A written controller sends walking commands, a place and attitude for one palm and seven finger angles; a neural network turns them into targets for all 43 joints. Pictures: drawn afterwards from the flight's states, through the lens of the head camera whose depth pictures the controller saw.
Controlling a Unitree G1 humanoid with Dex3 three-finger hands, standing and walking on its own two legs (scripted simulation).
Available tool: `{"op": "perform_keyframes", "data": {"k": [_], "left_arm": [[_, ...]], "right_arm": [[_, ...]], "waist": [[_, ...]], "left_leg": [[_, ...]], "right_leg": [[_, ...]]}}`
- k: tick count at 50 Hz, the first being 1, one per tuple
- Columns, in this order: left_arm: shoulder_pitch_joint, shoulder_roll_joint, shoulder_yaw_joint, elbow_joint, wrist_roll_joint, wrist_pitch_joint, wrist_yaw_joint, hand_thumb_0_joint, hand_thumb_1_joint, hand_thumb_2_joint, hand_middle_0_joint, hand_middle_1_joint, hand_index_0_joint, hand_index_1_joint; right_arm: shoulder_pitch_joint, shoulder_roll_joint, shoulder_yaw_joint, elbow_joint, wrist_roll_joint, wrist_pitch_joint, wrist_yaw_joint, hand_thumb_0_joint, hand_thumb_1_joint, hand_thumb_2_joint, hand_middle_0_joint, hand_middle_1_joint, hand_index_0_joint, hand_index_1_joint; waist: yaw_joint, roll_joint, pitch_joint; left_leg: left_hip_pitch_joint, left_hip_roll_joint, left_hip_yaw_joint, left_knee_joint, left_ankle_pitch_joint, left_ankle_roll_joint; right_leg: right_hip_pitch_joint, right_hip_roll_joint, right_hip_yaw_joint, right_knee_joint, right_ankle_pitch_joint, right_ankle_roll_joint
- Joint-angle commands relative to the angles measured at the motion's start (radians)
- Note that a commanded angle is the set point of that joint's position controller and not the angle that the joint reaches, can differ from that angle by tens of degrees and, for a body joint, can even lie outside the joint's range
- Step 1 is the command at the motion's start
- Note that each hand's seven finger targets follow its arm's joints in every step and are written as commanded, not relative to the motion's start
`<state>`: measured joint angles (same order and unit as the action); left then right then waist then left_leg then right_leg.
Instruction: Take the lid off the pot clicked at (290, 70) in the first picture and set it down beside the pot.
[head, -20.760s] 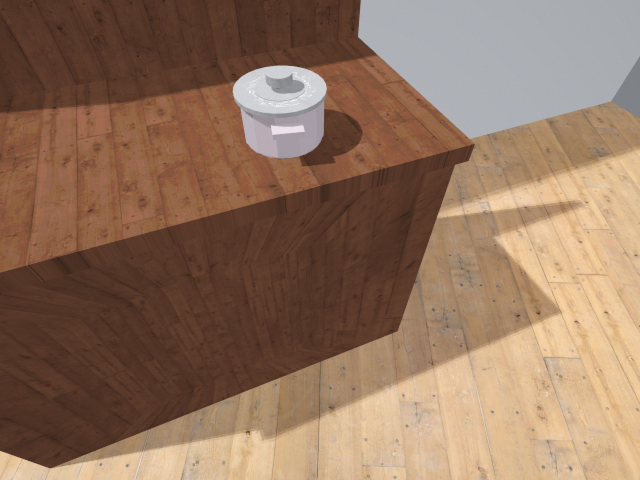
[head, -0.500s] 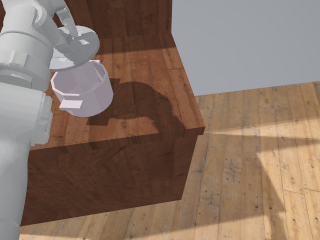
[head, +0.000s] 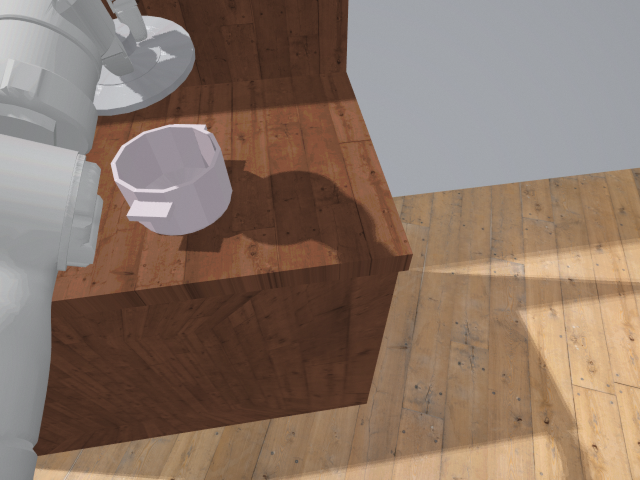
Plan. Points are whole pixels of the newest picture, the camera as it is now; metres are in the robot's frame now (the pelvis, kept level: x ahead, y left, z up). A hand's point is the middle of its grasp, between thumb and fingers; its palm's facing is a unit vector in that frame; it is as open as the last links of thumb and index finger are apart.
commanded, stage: lift the lid straight up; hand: left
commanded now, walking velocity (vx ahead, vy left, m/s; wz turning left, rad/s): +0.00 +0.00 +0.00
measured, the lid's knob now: (111, 42) +0.52 +0.18 +0.29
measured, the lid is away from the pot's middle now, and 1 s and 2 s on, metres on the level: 0.00 0.10 0.22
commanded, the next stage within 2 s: move the lid sideways beside the pot in 0.22 s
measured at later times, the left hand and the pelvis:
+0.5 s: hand (91, 36) +0.50 +0.18 +0.30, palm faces -0.20 -0.16 -0.96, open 7.3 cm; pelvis +0.00 +0.00 +0.00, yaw -1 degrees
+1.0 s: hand (10, 57) +0.49 +0.26 +0.30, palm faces -0.22 -0.14 -0.97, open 7.2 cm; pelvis +0.00 +0.01 +0.00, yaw +0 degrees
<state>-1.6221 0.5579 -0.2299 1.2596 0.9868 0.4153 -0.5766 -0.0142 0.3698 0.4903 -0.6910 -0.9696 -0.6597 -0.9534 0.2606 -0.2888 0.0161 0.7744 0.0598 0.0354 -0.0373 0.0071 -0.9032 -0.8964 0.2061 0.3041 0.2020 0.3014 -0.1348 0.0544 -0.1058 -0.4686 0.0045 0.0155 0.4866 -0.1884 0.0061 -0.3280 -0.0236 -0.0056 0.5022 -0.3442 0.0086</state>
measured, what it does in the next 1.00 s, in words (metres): stands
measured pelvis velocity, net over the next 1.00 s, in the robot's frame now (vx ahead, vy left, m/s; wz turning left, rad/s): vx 0.00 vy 0.01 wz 0.01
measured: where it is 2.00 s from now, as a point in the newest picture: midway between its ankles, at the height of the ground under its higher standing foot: outside the picture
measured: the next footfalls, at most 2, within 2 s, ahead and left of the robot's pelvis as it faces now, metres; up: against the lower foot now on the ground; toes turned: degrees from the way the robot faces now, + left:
none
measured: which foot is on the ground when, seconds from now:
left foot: down 0.00-1.00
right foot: down 0.00-1.00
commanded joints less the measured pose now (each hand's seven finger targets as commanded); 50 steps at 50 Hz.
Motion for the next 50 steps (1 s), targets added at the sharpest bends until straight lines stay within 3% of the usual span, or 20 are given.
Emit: {"op": "perform_keyframes", "data": {"k": [1, 4, 6, 12, 14, 17, 23, 27, 28, 29, 32, 33, 36, 38, 42, 43, 44, 47, 48, 50], "left_arm": [[-0.723, 0.236, 0.004, -0.302, 0.045, -0.007, 0.071, 0.000, 0.828, 0.700, -0.868, -1.080, -0.838, -1.059], [-0.651, 0.156, -0.034, -0.215, 0.037, 0.011, 0.067, 0.000, 0.828, 0.700, -0.868, -1.080, -0.838, -1.059], [-0.641, 0.179, -0.023, -0.210, 0.041, 0.014, 0.068, 0.000, 0.828, 0.700, -0.868, -1.080, -0.838, -1.059], [-0.706, 0.169, -0.027, -0.311, 0.013, -0.007, 0.071, 0.000, 0.828, 0.700, -0.868, -1.080, -0.838, -1.059], [-0.676, 0.225, 0.000, -0.239, 0.047, -0.002, 0.069, 0.000, 0.828, 0.700, -0.868, -1.080, -0.838, -1.059], [-0.664, 0.243, -0.009, -0.337, 0.053, -0.042, 0.071, 0.000, 0.828, 0.700, -0.868, -1.080, -0.838, -1.059], [-0.607, 0.376, 0.059, -0.287, 0.099, -0.071, 0.067, 0.000, 0.828, 0.700, -0.868, -1.080, -0.838, -1.059], [-0.607, 0.319, 0.020, -0.335, 0.067, -0.077, 0.054, 0.000, 0.828, 0.700, -0.868, -1.080, -0.838, -1.059], [-0.631, 0.395, 0.067, -0.361, 0.092, -0.085, 0.057, 0.000, 0.828, 0.700, -0.868, -1.080, -0.838, -1.059], [-0.626, 0.388, 0.056, -0.361, 0.098, -0.091, 0.054, 0.000, 0.828, 0.700, -0.868, -1.080, -0.838, -1.059], [-0.588, 0.301, 0.006, -0.375, 0.054, -0.092, 0.041, 0.000, 0.828, 0.700, -0.868, -1.080, -0.838, -1.059], [-0.621, 0.364, 0.043, -0.420, 0.076, -0.100, 0.043, 0.000, 0.828, 0.700, -0.868, -1.080, -0.838, -1.059], [-0.550, 0.358, 0.028, -0.324, 0.079, -0.096, 0.034, 0.000, 0.828, 0.700, -0.868, -1.080, -0.838, -1.059], [-0.626, 0.388, 0.044, -0.448, 0.068, -0.115, 0.037, 0.000, 0.828, 0.700, -0.868, -1.080, -0.838, -1.059], [-0.569, 0.315, -0.002, -0.421, 0.041, -0.124, 0.030, 0.000, 0.828, 0.700, -0.868, -1.080, -0.838, -1.059], [-0.589, 0.380, 0.041, -0.426, 0.061, -0.131, 0.032, 0.000, 0.828, 0.700, -0.868, -1.080, -0.838, -1.059], [-0.559, 0.367, 0.027, -0.360, 0.066, -0.127, 0.029, 0.000, 0.828, 0.700, -0.868, -1.080, -0.838, -1.059], [-0.565, 0.351, 0.011, -0.390, 0.045, -0.137, 0.028, 0.000, 0.828, 0.700, -0.868, -1.080, -0.838, -1.059], [-0.589, 0.429, 0.064, -0.404, 0.069, -0.144, 0.035, 0.000, 0.828, 0.700, -0.868, -1.080, -0.838, -1.059], [-0.570, 0.396, 0.030, -0.345, 0.073, -0.145, 0.031, 0.000, 0.828, 0.700, -0.868, -1.080, -0.838, -1.059]], "right_arm": [[0.015, -0.149, -0.047, -0.091, 0.001, -0.034, -0.006, 0.000, -0.900, -0.900, 0.200, 0.300, 0.200, 0.300], [0.021, -0.148, -0.047, -0.073, 0.008, -0.034, -0.005, 0.000, -0.900, -0.900, 0.200, 0.300, 0.200, 0.300], [0.019, -0.155, -0.044, -0.070, 0.005, -0.031, -0.006, 0.000, -0.900, -0.900, 0.200, 0.300, 0.200, 0.300], [0.021, -0.151, -0.047, -0.068, 0.002, -0.059, -0.009, 0.000, -0.900, -0.900, 0.200, 0.300, 0.200, 0.300], [0.029, -0.154, -0.046, -0.060, 0.001, -0.052, -0.013, 0.000, -0.900, -0.900, 0.200, 0.300, 0.200, 0.300], [0.024, -0.156, -0.043, -0.076, 0.005, -0.048, -0.016, 0.000, -0.900, -0.900, 0.200, 0.300, 0.200, 0.300], [0.010, -0.156, -0.044, -0.103, 0.001, -0.001, -0.024, 0.000, -0.900, -0.900, 0.200, 0.300, 0.200, 0.300], [0.011, -0.156, -0.047, -0.113, 0.011, 0.010, -0.021, 0.000, -0.900, -0.900, 0.200, 0.300, 0.200, 0.300], [0.021, -0.158, -0.053, -0.114, 0.005, 0.012, -0.017, 0.000, -0.900, -0.900, 0.200, 0.300, 0.200, 0.300], [0.023, -0.155, -0.054, -0.116, 0.004, 0.013, -0.018, 0.000, -0.900, -0.900, 0.200, 0.300, 0.200, 0.300], [0.029, -0.154, -0.056, -0.115, 0.015, 0.016, -0.014, 0.000, -0.900, -0.900, 0.200, 0.300, 0.200, 0.300], [0.038, -0.158, -0.063, -0.115, 0.006, 0.015, -0.009, 0.000, -0.900, -0.900, 0.200, 0.300, 0.200, 0.300], [0.042, -0.159, -0.060, -0.104, 0.013, 0.029, -0.013, 0.000, -0.900, -0.900, 0.200, 0.300, 0.200, 0.300], [0.033, -0.163, -0.061, -0.113, 0.012, 0.023, -0.009, 0.000, -0.900, -0.900, 0.200, 0.300, 0.200, 0.300], [0.040, -0.159, -0.057, -0.103, 0.017, 0.011, -0.013, 0.000, -0.900, -0.900, 0.200, 0.300, 0.200, 0.300], [0.046, -0.162, -0.059, -0.099, 0.012, 0.012, -0.013, 0.000, -0.900, -0.900, 0.200, 0.300, 0.200, 0.300], [0.043, -0.161, -0.056, -0.094, 0.016, 0.017, -0.017, 0.000, -0.900, -0.900, 0.200, 0.300, 0.200, 0.300], [0.039, -0.165, -0.052, -0.093, 0.019, 0.013, -0.021, 0.000, -0.900, -0.900, 0.200, 0.300, 0.200, 0.300], [0.044, -0.168, -0.053, -0.094, 0.014, 0.016, -0.021, 0.000, -0.900, -0.900, 0.200, 0.300, 0.200, 0.300], [0.044, -0.163, -0.051, -0.092, 0.018, 0.017, -0.025, 0.000, -0.900, -0.900, 0.200, 0.300, 0.200, 0.300]], "waist": [[-0.001, -0.021, -0.477], [-0.008, -0.026, -0.390], [-0.007, -0.044, -0.385], [0.000, 0.024, -0.483], [-0.005, -0.059, -0.448], [0.005, -0.029, -0.462], [0.015, -0.056, -0.466], [0.011, -0.005, -0.456], [0.015, -0.016, -0.505], [0.012, 0.003, -0.502], [0.009, 0.048, -0.475], [0.011, 0.033, -0.524], [-0.001, 0.003, -0.437], [0.009, 0.063, -0.521], [0.007, 0.113, -0.474], [0.007, 0.073, -0.491], [0.002, 0.056, -0.440], [0.006, 0.084, -0.454], [0.011, 0.060, -0.487], [0.002, 0.055, -0.430]], "left_leg": [[0.455, -0.056, -0.020, 0.046, 0.389, 0.073], [0.448, -0.048, -0.029, 0.042, 0.399, 0.070], [0.423, -0.051, -0.024, 0.030, 0.342, 0.071], [0.509, -0.050, -0.029, 0.045, 0.437, 0.070], [0.444, -0.055, -0.027, 0.040, 0.375, 0.075], [0.449, -0.049, -0.016, 0.041, 0.402, 0.068], [0.381, -0.058, 0.004, 0.050, 0.362, 0.073], [0.430, -0.047, 0.000, 0.064, 0.474, 0.069], [0.446, -0.045, -0.006, 0.073, 0.481, 0.071], [0.449, -0.047, -0.005, 0.082, 0.505, 0.073], [0.490, -0.038, -0.008, 0.086, 0.583, 0.066], [0.517, -0.035, -0.018, 0.094, 0.590, 0.067], [0.446, -0.042, -0.008, 0.077, 0.474, 0.070], [0.514, -0.036, -0.017, 0.087, 0.552, 0.066], [0.554, -0.032, -0.031, 0.087, 0.587, 0.060], [0.536, -0.034, -0.033, 0.085, 0.543, 0.063], [0.498, -0.037, -0.030, 0.079, 0.506, 0.067], [0.516, -0.035, -0.025, 0.072, 0.504, 0.062], [0.505, -0.036, -0.027, 0.069, 0.470, 0.063], [0.475, -0.039, -0.023, 0.062, 0.417, 0.066]], "right_leg": [[-0.041, 0.054, -0.019, -0.058, 0.448, -0.025], [-0.101, 0.059, -0.032, -0.072, 0.407, -0.026], [-0.084, 0.058, -0.031, -0.078, 0.390, -0.027], [-0.068, 0.057, -0.030, -0.069, 0.428, -0.029], [-0.052, 0.057, -0.027, -0.071, 0.425, -0.024], [-0.037, 0.052, -0.026, -0.070, 0.451, -0.026], [0.011, 0.046, -0.011, -0.052, 0.471, -0.022], [-0.017, 0.050, -0.023, -0.050, 0.503, -0.025], [-0.004, 0.053, -0.014, -0.046, 0.501, -0.019], [-0.013, 0.054, -0.016, -0.043, 0.517, -0.021], [-0.044, 0.055, -0.028, -0.051, 0.520, -0.025], [-0.040, 0.060, -0.023, -0.048, 0.511, -0.017], [-0.052, 0.060, -0.030, -0.066, 0.461, -0.020], [-0.042, 0.060, -0.026, -0.057, 0.482, -0.019], [-0.095, 0.068, -0.045, -0.072, 0.429, -0.029], [-0.080, 0.070, -0.040, -0.074, 0.420, -0.022], [-0.090, 0.068, -0.042, -0.077, 0.409, -0.025], [-0.083, 0.064, -0.048, -0.079, 0.404, -0.029], [-0.062, 0.065, -0.038, -0.081, 0.393, -0.022], [-0.082, 0.064, -0.044, -0.088, 0.368, -0.025]]}}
